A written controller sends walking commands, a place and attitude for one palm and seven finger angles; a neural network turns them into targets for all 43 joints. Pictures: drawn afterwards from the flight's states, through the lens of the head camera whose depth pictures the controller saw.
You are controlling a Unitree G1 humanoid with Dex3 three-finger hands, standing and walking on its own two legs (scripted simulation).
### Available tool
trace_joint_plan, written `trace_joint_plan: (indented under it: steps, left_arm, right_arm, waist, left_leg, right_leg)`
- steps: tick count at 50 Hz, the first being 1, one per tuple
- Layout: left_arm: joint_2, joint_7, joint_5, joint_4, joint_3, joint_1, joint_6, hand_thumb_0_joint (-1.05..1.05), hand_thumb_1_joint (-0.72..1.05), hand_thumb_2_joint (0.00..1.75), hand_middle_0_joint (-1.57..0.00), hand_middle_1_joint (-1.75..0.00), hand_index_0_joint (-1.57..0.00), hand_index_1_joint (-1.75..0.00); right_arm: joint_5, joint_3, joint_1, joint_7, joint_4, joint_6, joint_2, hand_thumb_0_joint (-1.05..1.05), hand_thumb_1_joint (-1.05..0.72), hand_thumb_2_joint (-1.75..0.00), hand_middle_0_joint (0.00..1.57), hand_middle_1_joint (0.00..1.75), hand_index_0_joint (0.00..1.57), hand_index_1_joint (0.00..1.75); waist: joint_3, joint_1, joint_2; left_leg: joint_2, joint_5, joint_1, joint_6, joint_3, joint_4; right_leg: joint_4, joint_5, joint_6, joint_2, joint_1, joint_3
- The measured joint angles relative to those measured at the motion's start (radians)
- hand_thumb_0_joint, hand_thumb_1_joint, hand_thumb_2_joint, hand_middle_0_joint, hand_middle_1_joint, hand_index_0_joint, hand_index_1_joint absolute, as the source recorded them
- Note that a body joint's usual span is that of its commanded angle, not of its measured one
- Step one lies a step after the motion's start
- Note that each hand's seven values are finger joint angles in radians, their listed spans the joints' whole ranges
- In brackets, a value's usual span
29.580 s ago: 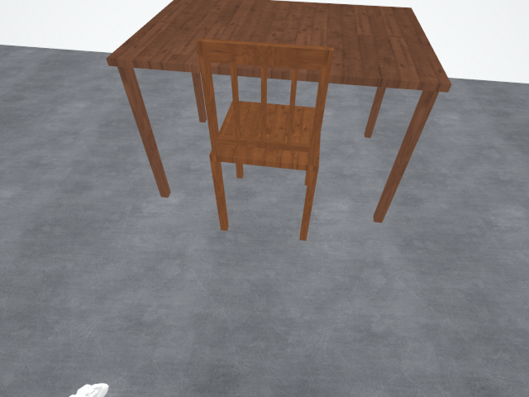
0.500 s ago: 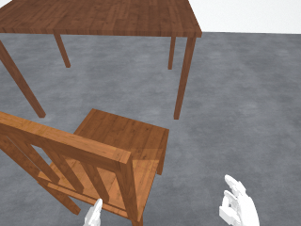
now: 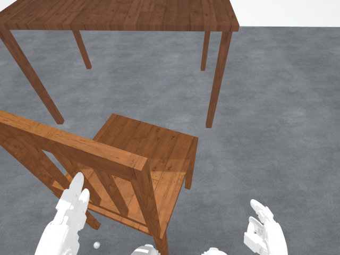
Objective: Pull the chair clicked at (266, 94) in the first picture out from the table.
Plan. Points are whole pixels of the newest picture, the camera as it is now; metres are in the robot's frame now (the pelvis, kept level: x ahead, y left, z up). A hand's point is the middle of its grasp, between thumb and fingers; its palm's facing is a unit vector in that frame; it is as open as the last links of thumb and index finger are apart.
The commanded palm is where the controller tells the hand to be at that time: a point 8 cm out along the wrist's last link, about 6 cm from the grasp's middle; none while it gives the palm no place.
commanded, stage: draw the hand back to the body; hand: left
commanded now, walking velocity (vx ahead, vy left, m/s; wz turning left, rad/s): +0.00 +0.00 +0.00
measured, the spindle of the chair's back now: (81, 180) +0.29 +0.25 +0.00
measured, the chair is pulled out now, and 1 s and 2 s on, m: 0.61 0.61 0.61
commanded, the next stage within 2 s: step back with the hand held close in 1.10 s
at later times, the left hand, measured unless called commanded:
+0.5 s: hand (34, 181) +0.19 +0.22 +0.20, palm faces +0.34 -0.84 -0.43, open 12.5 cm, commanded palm +0.15 +0.27 +0.22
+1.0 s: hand (9, 143) +0.23 +0.25 +0.24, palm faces +0.41 -0.82 -0.41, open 7.5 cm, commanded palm +0.18 +0.30 +0.26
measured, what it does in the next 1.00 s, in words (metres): rises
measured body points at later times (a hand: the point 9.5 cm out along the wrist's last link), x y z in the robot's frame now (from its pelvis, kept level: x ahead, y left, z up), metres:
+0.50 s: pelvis +0.03 -0.01 +0.07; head +0.00 -0.04 +0.51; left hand +0.17 +0.26 +0.22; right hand +0.21 -0.24 -0.01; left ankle +0.01 +0.12 -0.65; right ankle +0.02 -0.13 -0.65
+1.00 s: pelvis +0.04 +0.00 +0.09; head +0.02 -0.02 +0.54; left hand +0.21 +0.29 +0.26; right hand +0.22 -0.23 +0.00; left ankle +0.01 +0.12 -0.65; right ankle +0.02 -0.13 -0.65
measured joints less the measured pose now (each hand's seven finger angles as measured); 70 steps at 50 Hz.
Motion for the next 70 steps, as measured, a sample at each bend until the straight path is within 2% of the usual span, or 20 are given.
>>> trace_joint_plan:
  steps: [2, 4, 7, 11, 15, 20, 28, 37, 40, 43, 46, 50, 56, 63, 70]
  left_arm:
    - [0.007, 0.013, -0.035, -0.017, 0.035, 0.013, -0.002, -0.02, -0.47, 0.24, -0.01, -0.01, -0.01, -0.01]
    - [0.044, 0.07, 0.019, -0.048, 0.062, 0.002, 0.058, -0.02, -0.45, 0.25, -0.01, -0.02, -0.02, -0.01]
    - [0.078, 0.145, 0.075, -0.066, 0.086, -0.023, 0.156, -0.01, -0.39, 0.28, -0.02, -0.03, -0.02, -0.03]
    - [0.074, 0.194, 0.099, -0.016, 0.1, -0.075, 0.224, -0.01, -0.29, 0.33, -0.04, -0.05, -0.04, -0.05]
    - [0.104, 0.214, 0.101, 0.024, 0.125, -0.129, 0.253, -0.01, -0.16, 0.39, -0.06, -0.08, -0.06, -0.08]
    - [0.14, 0.226, 0.096, 0.023, 0.188, -0.172, 0.241, -0.01, 0.02, 0.48, -0.08, -0.12, -0.09, -0.12]
    - [0.151, 0.222, 0.088, 0.056, 0.293, -0.26, 0.191, 0.0, 0.3, 0.61, -0.12, -0.18, -0.13, -0.18]
    - [0.175, 0.211, 0.081, 0.109, 0.393, -0.389, 0.161, 0.01, 0.62, 0.77, -0.17, -0.25, -0.17, -0.24]
    - [0.176, 0.206, 0.078, 0.145, 0.425, -0.436, 0.147, 0.01, 0.72, 0.82, -0.18, -0.27, -0.19, -0.27]
    - [0.157, 0.198, 0.074, 0.173, 0.427, -0.446, 0.145, 0.01, 0.79, 0.85, -0.19, -0.28, -0.19, -0.28]
    - [0.137, 0.187, 0.074, 0.174, 0.4, -0.428, 0.156, 0.01, 0.84, 0.88, -0.2, -0.29, -0.2, -0.29]
    - [0.14, 0.18, 0.08, 0.136, 0.37, -0.394, 0.166, 0.01, 0.87, 0.89, -0.2, -0.3, -0.21, -0.3]
    - [0.165, 0.186, 0.084, 0.114, 0.4, -0.402, 0.158, 0.01, 0.88, 0.9, -0.21, -0.3, -0.21, -0.3]
    - [0.142, 0.181, 0.083, 0.156, 0.407, -0.444, 0.161, 0.01, 0.89, 0.9, -0.21, -0.3, -0.21, -0.3]
    - [0.164, 0.173, 0.107, 0.111, 0.425, -0.407, 0.097, 0.01, 0.89, 0.9, -0.21, -0.3, -0.21, -0.3]
  right_arm:
    - [0.006, 0.002, 0.012, -0.013, 0.011, -0.014, -0.002, 0.02, -0.9, -0.9, 0.2, 0.3, 0.2, 0.3]
    - [0.001, 0.004, 0.031, -0.041, 0.011, 0.0, -0.005, 0.02, -0.9, -0.9, 0.2, 0.3, 0.2, 0.3]
    - [-0.006, 0.014, 0.044, -0.073, 0.014, 0.027, -0.016, 0.02, -0.9, -0.9, 0.2, 0.3, 0.2, 0.3]
    - [-0.009, 0.022, 0.033, -0.095, 0.021, 0.053, -0.027, 0.01, -0.9, -0.9, 0.2, 0.3, 0.2, 0.3]
    - [-0.011, 0.029, 0.026, -0.102, 0.041, 0.047, -0.039, 0.01, -0.9, -0.9, 0.2, 0.3, 0.2, 0.3]
    - [-0.014, 0.031, 0.014, -0.095, 0.08, 0.014, -0.053, 0.01, -0.9, -0.9, 0.2, 0.3, 0.2, 0.3]
    - [-0.023, 0.027, -0.021, -0.074, 0.152, -0.021, -0.054, 0.01, -0.9, -0.9, 0.2, 0.3, 0.2, 0.3]
    - [-0.035, 0.028, -0.047, -0.049, 0.218, -0.036, -0.056, 0.01, -0.9, -0.9, 0.2, 0.3, 0.2, 0.3]
    - [-0.037, 0.028, -0.061, -0.04, 0.232, -0.031, -0.057, 0.01, -0.9, -0.9, 0.2, 0.3, 0.2, 0.3]
    - [-0.038, 0.024, -0.072, -0.03, 0.235, -0.024, -0.058, 0.01, -0.9, -0.9, 0.2, 0.3, 0.2, 0.3]
    - [-0.042, 0.019, -0.074, -0.023, 0.236, -0.023, -0.061, 0.01, -0.9, -0.9, 0.2, 0.3, 0.2, 0.3]
    - [-0.047, 0.016, -0.064, -0.023, 0.241, -0.033, -0.063, 0.01, -0.9, -0.9, 0.2, 0.3, 0.2, 0.3]
    - [-0.046, 0.016, -0.067, -0.024, 0.249, -0.034, -0.059, 0.01, -0.9, -0.9, 0.2, 0.3, 0.2, 0.3]
    - [-0.047, 0.023, -0.083, -0.015, 0.238, -0.019, -0.054, 0.01, -0.9, -0.9, 0.2, 0.3, 0.2, 0.3]
    - [-0.061, 0.026, -0.106, -0.013, 0.196, 0.035, -0.056, 0.01, -0.9, -0.9, 0.2, 0.3, 0.2, 0.3]
  waist:
    - [-0.005, 0.004, 0.008]
    - [-0.009, 0.019, 0.011]
    - [-0.013, 0.018, 0.023]
    - [0.006, 0.007, 0.027]
    - [0.034, 0.002, 0.014]
    - [0.067, -0.001, 0.011]
    - [0.112, 0.012, 0.02]
    - [0.145, 0.03, 0.023]
    - [0.157, 0.028, 0.021]
    - [0.169, 0.022, 0.02]
    - [0.177, 0.02, 0.016]
    - [0.178, 0.024, 0.007]
    - [0.177, 0.029, 0.006]
    - [0.191, 0.03, 0.009]
    - [0.213, 0.009, -0.009]
  left_leg:
    - [0.001, 0.008, 0.029, -0.002, -0.007, -0.027]
    - [0.002, 0.019, 0.075, -0.006, -0.008, -0.065]
    - [0.0, 0.041, 0.157, -0.006, -0.011, -0.136]
    - [0.003, 0.073, 0.256, -0.006, -0.003, -0.225]
    - [0.006, 0.104, 0.34, -0.009, -0.003, -0.303]
    - [0.01, 0.132, 0.436, -0.013, -0.005, -0.387]
    - [0.011, 0.175, 0.553, -0.01, 0.006, -0.507]
    - [0.008, 0.216, 0.645, -0.005, 0.013, -0.61]
    - [0.008, 0.227, 0.664, -0.004, 0.015, -0.635]
    - [0.008, 0.238, 0.677, -0.001, 0.021, -0.657]
    - [0.007, 0.248, 0.69, 0.002, 0.028, -0.678]
    - [0.006, 0.257, 0.707, 0.005, 0.031, -0.7]
    - [0.004, 0.262, 0.728, 0.008, 0.032, -0.714]
    - [0.0, 0.276, 0.721, 0.013, 0.033, -0.72]
    - [0.0, 0.301, 0.651, 0.018, 0.037, -0.718]
  right_leg:
    - [-0.03, 0.007, -0.003, 0.001, 0.033, -0.007]
    - [-0.065, 0.016, -0.005, 0.002, 0.078, -0.009]
    - [-0.132, 0.033, -0.006, -0.001, 0.161, -0.013]
    - [-0.212, 0.063, -0.007, 0.002, 0.253, -0.006]
    - [-0.282, 0.089, -0.011, 0.004, 0.334, -0.006]
    - [-0.365, 0.116, -0.014, 0.008, 0.43, -0.009]
    - [-0.474, 0.156, -0.011, 0.009, 0.54, 0.0]
    - [-0.568, 0.192, -0.006, 0.005, 0.626, 0.006]
    - [-0.592, 0.204, -0.004, 0.005, 0.644, 0.008]
    - [-0.615, 0.218, -0.002, 0.005, 0.656, 0.014]
    - [-0.637, 0.23, 0.001, 0.004, 0.666, 0.021]
    - [-0.663, 0.241, 0.004, 0.003, 0.684, 0.024]
    - [-0.686, 0.252, 0.008, 0.001, 0.71, 0.024]
    - [-0.698, 0.268, 0.013, -0.002, 0.706, 0.025]
    - [-0.718, 0.308, 0.019, -0.002, 0.644, 0.029]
